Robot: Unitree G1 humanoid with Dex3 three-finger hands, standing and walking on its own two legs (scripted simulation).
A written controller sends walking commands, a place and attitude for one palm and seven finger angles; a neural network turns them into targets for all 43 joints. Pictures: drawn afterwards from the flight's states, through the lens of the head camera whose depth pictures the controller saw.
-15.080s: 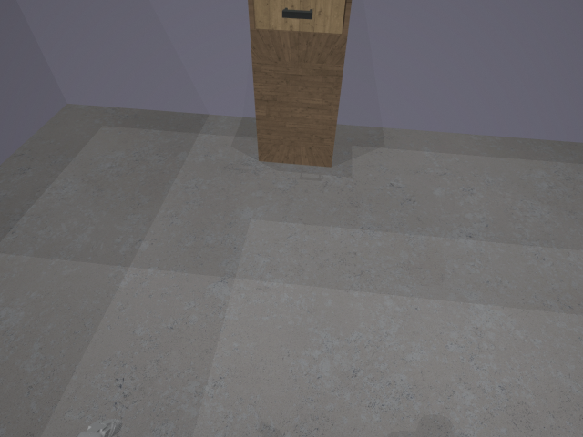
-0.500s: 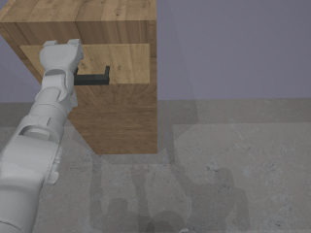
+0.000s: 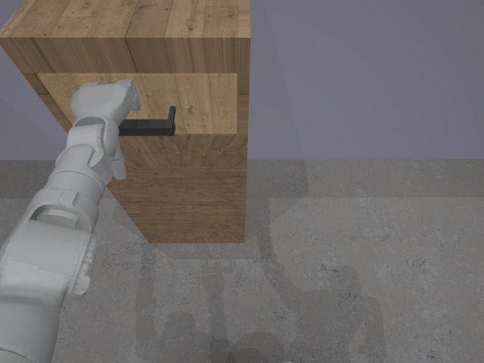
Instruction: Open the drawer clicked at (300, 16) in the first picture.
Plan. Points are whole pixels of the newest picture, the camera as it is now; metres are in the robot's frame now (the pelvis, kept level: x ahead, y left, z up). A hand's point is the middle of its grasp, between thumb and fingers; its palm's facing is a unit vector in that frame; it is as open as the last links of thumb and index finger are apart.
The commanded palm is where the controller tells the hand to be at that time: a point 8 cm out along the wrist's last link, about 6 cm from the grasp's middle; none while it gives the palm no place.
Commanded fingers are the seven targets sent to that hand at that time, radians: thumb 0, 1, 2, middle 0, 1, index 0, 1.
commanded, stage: move the hooked fingers above the handle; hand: left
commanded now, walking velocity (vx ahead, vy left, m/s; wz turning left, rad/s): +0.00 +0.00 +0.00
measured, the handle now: (145, 119) +0.57 +0.16 +0.03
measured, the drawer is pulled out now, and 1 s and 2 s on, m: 0.00 0.00 0.00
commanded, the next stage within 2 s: lift the fingers back up to retry in 1.08 s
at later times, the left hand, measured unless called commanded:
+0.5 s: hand (131, 134) +0.49 +0.17 +0.07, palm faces -0.17 -0.03 -0.98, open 13.8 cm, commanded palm +0.50 +0.17 +0.14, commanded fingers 0.00 -0.50 0.30 -0.30 -1.20 -0.30 -1.20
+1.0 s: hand (110, 135) +0.49 +0.20 +0.07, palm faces -0.24 +0.01 -0.97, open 13.7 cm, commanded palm +0.50 +0.18 +0.14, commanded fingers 0.00 -0.50 0.30 -0.30 -1.20 -0.30 -1.20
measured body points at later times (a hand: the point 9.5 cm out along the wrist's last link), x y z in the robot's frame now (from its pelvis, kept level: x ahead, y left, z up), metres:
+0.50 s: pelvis +0.00 +0.00 +0.00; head +0.09 -0.01 +0.44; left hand +0.49 +0.17 +0.13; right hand +0.01 -0.28 -0.13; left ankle -0.03 +0.10 -0.72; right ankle -0.02 -0.12 -0.72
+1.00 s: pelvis -0.02 -0.01 +0.00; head +0.08 -0.03 +0.44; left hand +0.50 +0.20 +0.13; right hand -0.01 -0.28 -0.13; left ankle -0.03 +0.10 -0.72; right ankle -0.02 -0.12 -0.72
